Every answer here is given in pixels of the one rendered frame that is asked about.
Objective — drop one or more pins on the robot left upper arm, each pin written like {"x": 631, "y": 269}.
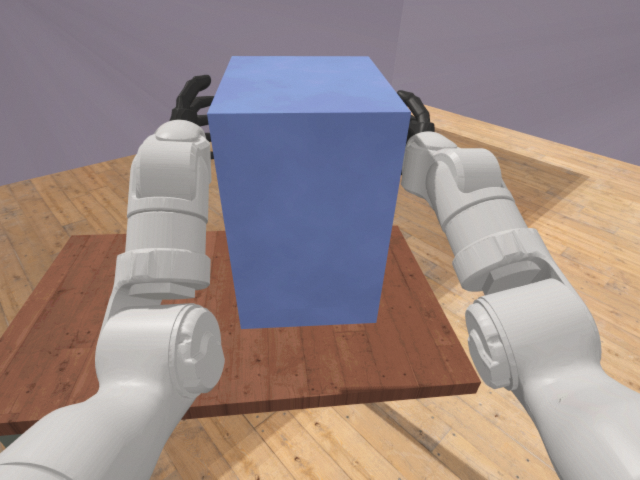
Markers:
{"x": 152, "y": 362}

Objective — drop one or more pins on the carton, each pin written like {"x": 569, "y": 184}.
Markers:
{"x": 308, "y": 152}

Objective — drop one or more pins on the robot right upper arm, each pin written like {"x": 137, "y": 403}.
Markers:
{"x": 537, "y": 341}

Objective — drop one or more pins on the right robot forearm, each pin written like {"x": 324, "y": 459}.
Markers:
{"x": 493, "y": 247}

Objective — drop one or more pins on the robot right hand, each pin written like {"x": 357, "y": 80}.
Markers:
{"x": 421, "y": 121}

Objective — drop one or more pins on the left robot forearm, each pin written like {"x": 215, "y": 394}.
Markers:
{"x": 167, "y": 214}

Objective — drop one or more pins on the table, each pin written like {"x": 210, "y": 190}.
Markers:
{"x": 47, "y": 353}

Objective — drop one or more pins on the robot left hand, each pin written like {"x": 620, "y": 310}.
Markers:
{"x": 187, "y": 104}

